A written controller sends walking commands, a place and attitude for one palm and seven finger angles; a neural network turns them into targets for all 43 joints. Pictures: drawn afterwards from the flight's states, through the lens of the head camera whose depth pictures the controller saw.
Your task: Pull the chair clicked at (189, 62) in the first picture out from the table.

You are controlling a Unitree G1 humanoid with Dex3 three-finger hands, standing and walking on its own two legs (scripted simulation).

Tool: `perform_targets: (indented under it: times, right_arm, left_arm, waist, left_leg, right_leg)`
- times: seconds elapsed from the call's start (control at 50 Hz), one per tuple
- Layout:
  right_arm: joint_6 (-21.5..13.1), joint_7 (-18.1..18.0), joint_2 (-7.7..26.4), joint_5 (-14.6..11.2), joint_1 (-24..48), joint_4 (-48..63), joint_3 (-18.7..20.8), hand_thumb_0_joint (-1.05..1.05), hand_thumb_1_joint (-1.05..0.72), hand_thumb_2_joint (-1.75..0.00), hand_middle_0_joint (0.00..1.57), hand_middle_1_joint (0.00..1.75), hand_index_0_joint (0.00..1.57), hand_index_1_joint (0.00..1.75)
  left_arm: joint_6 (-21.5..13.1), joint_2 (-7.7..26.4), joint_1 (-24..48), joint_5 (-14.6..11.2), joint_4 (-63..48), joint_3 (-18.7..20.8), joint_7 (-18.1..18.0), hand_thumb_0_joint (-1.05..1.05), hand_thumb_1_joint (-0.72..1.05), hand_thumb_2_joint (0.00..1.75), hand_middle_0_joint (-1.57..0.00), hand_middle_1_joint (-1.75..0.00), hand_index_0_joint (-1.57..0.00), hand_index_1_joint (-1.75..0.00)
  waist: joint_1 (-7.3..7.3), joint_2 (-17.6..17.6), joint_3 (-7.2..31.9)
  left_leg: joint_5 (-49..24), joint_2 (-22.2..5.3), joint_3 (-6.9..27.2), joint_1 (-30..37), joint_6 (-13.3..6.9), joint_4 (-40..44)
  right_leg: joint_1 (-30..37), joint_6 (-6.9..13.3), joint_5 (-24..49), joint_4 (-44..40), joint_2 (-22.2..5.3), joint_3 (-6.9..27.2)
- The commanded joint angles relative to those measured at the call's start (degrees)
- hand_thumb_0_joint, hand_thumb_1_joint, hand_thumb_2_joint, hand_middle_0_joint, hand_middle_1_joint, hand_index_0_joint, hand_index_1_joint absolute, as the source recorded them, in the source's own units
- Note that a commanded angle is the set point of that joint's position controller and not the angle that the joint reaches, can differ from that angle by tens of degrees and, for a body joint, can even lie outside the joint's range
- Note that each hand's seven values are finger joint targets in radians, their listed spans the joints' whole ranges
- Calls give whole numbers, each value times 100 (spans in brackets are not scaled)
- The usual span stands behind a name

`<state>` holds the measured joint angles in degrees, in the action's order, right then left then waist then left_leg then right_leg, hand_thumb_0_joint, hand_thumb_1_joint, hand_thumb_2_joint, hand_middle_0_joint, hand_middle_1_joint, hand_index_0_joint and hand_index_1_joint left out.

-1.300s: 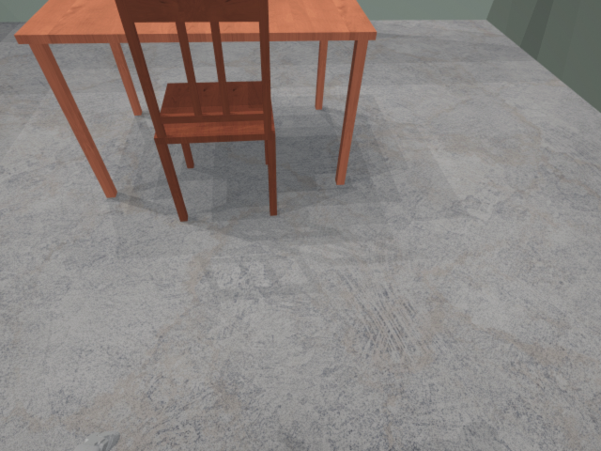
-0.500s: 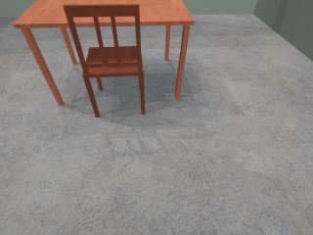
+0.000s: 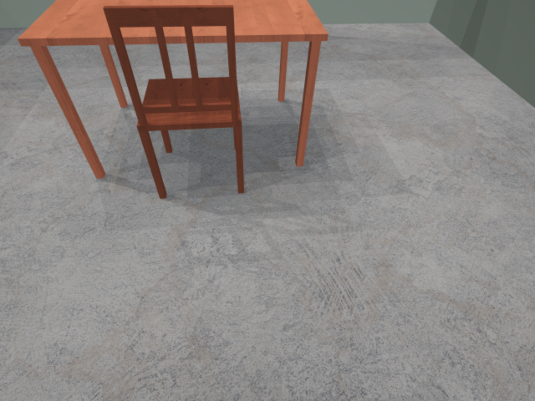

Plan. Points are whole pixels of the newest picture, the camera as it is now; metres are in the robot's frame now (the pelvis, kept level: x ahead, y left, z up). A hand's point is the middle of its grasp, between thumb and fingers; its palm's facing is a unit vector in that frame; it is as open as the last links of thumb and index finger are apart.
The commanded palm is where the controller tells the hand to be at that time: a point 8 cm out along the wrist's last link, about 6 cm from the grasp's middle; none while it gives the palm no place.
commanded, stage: look at it before walking up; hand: left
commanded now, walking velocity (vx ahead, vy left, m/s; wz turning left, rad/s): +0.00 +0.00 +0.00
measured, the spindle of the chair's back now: (167, 69) +1.20 +0.45 -0.09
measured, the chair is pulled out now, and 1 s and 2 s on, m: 0.00 0.00 0.00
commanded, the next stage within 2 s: walk to a spot facing it in 0.14 s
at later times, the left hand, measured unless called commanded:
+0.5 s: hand out of the picture +0.04 +0.22 -0.19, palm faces +0.05 -0.98 -0.21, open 7.4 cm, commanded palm none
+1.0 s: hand (193, 289) +0.38 +0.19 -0.20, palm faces -0.04 -0.99 -0.16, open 7.4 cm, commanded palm none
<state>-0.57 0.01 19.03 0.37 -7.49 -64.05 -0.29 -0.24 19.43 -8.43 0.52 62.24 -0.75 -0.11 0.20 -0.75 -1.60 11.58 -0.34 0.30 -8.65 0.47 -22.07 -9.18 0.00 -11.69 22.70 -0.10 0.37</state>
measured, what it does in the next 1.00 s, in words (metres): walks ahead: right foot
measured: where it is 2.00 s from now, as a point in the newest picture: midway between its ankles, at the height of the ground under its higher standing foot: (257, 303)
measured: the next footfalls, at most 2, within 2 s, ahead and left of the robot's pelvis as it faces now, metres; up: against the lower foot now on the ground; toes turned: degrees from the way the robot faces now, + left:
right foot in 0.98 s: +0.40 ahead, -0.08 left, +0.00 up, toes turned -7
left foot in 1.44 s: +0.58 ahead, +0.17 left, +0.00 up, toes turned +15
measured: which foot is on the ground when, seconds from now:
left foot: down 0.00-1.00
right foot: down 0.00-0.54, up 0.56-0.96, down 0.98-1.00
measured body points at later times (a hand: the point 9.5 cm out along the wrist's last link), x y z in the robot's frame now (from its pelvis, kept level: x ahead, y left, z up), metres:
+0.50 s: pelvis +0.04 +0.02 -0.01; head +0.03 +0.03 +0.44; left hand +0.04 +0.27 -0.17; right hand +0.07 -0.24 -0.15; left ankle +0.02 +0.12 -0.74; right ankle +0.01 -0.12 -0.74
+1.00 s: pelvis +0.26 +0.02 -0.03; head +0.30 +0.02 +0.41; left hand +0.38 +0.24 -0.18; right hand +0.09 -0.17 -0.16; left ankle +0.04 +0.12 -0.73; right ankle +0.36 -0.07 -0.75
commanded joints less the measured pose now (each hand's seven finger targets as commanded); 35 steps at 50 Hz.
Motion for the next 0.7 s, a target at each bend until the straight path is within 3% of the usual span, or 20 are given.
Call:
perform_targets:
  times: [0.0, 0.22, 0.24, 0.26, 0.3, 0.32, 0.38, 0.4, 0.44, 0.48, 0.5, 0.52, 0.54, 0.56, 0.6, 0.64, 0.68]
  right_arm:
    - [-118, -64, 1173, 12, 304, 390, 225, 0, -90, -90, 20, 30, 20, 30]
    - [-125, -65, 1180, 10, 315, 379, 217, 0, -90, -90, 20, 30, 20, 30]
    - [-77, -47, 707, 36, 117, 283, 113, 0, -90, -90, 20, 30, 20, 30]
    - [-11, -28, 433, 60, -103, 208, 45, 0, -90, -90, 20, 30, 20, 30]
    - [59, -1, 392, 100, -235, 226, 79, 0, -90, -90, 20, 30, 20, 30]
    - [69, 7, 375, 119, -283, 250, 81, 0, -90, -90, 20, 30, 20, 30]
    - [42, 17, 208, 110, -318, 418, 116, 0, -90, -90, 20, 30, 20, 30]
    - [9, 25, 158, 106, -339, 475, 146, 0, -90, -90, 20, 30, 20, 30]
    - [-83, 43, 80, 80, -504, 512, 169, 0, -90, -90, 20, 30, 20, 30]
    - [-160, 50, -71, 53, -1103, 325, 184, 0, -90, -90, 20, 30, 20, 30]
    - [-201, 13, 59, 63, -1637, 165, 229, 0, -90, -90, 20, 30, 20, 30]
    - [-240, -50, 526, 138, -2306, -23, 381, 0, -90, -90, 20, 30, 20, 30]
    - [-247, -95, 587, 132, -2706, -103, 406, 0, -90, -90, 20, 30, 20, 30]
    - [-250, -122, 352, 104, -2623, -96, 342, 0, -90, -90, 20, 30, 20, 30]
    - [-348, -155, -31, 71, -2347, 1, 254, 0, -90, -90, 20, 30, 20, 30]
    - [-450, -197, -182, 65, -2362, -18, 227, 0, -90, -90, 20, 30, 20, 30]
    - [-496, -230, -271, 39, -2425, -90, 237, 0, -90, -90, 20, 30, 20, 30]
  left_arm:
    - [-116, 1167, 249, 11, -373, 264, -52, 0, 90, 90, -20, -30, -20, -30]
    - [-101, 1144, 237, 16, -344, 263, -46, 0, 90, 90, -20, -30, -20, -30]
    - [-55, 685, -7, 7, -230, 175, -63, 0, 90, 90, -20, -30, -20, -30]
    - [9, 451, -206, 24, -155, 117, -69, 0, 90, 90, -20, -30, -20, -30]
    - [60, 522, -456, 64, -135, 163, -22, 0, 90, 90, -20, -30, -20, -30]
    - [72, 597, -532, 76, -160, 205, -1, 0, 90, 90, -20, -30, -20, -30]
    - [36, 797, -995, 68, -182, 335, -6, 0, 90, 90, -20, -30, -20, -30]
    - [-12, 776, -1058, 60, -200, 376, -15, 0, 90, 90, -20, -30, -20, -30]
    - [-105, 685, -1013, 62, -258, 412, -23, 0, 90, 90, -20, -30, -20, -30]
    - [-108, 466, -780, 47, -343, 393, -4, 0, 90, 90, -20, -30, -20, -30]
    - [-93, 200, -704, 31, -394, 355, 14, 0, 90, 90, -20, -30, -20, -30]
    - [-93, -202, -612, 7, -535, 290, 53, 0, 90, 90, -20, -30, -20, -30]
    - [-170, -208, -188, 72, -767, 270, 24, 0, 90, 90, -20, -30, -20, -30]
    - [-174, -119, -124, 116, -734, 341, -1, 0, 90, 90, -20, -30, -20, -30]
    - [-222, -236, -173, 111, -611, 356, 85, 0, 90, 90, -20, -30, -20, -30]
    - [-210, -451, -345, 101, -522, 342, 128, 0, 90, 90, -20, -30, -20, -30]
    - [-169, -547, -348, 83, -529, 344, 153, 0, 90, 90, -20, -30, -20, -30]
  waist:
    - [-14, 107, 237]
    - [-2, 114, 226]
    - [-5, 65, 405]
    - [-2, 19, 339]
    - [47, -219, -35]
    - [70, -367, -209]
    - [189, -1025, -451]
    - [170, -1002, -505]
    - [38, -643, -459]
    - [-249, -257, -400]
    - [-435, 406, -415]
    - [-647, 1779, -400]
    - [-721, 1709, -630]
    - [-597, 1295, -826]
    - [-434, 516, -903]
    - [-266, 535, -663]
    - [-212, 609, -519]
  left_leg:
    - [-489, -614, 515, 40, -203, 357]
    - [-485, -631, 545, 49, -218, 426]
    - [-238, -612, 461, 89, -161, 366]
    - [365, -531, 407, -36, -120, 288]
    - [1696, -354, 342, -555, -146, 110]
    - [1907, -252, 269, -859, -139, -82]
    - [1561, -38, -238, -1529, -113, -1353]
    - [1436, -125, -249, -1635, -126, -1625]
    - [1285, -280, -258, -1425, -150, -1442]
    - [978, -234, -337, -228, -201, -535]
    - [1216, -514, 306, 412, -331, 76]
    - [1805, -1640, 1954, 1012, -769, 946]
    - [1282, -2170, 2795, 1199, -1085, 1352]
    - [902, -2174, 2593, 986, -1122, 1315]
    - [-200, -1980, 2031, 898, -1218, 1191]
    - [-1564, -1699, 1260, 1105, -1107, 1050]
    - [-1981, -1489, 786, 1220, -1048, 1029]
  right_leg:
    - [-59, 171, 346, -467, -665, 629]
    - [-41, 151, 335, -454, -641, 593]
    - [45, 82, -6, -467, -653, 538]
    - [11, 55, -725, -431, -601, 562]
    - [-201, 156, -2092, -644, -642, 806]
    - [-220, 241, -2476, -742, -712, 971]
    - [-59, 674, -3162, -1311, -1377, 1819]
    - [-35, 829, -2985, -1381, -1567, 1952]
    - [-64, 947, -2159, -1099, -1586, 1666]
    - [-828, 705, -1714, -390, -1149, 825]
    - [-1423, 471, -1510, 520, -657, 313]
    - [-2417, 142, -1505, 2260, 1, -539]
    - [-3185, 124, -2059, 3257, 47, -349]
    - [-3309, 155, -1728, 3756, -272, -3]
    - [-3352, 112, -1145, 4144, -554, 11]
    - [-3235, -1, -774, 4193, -604, -135]
    - [-3206, -50, -518, 4035, -615, -270]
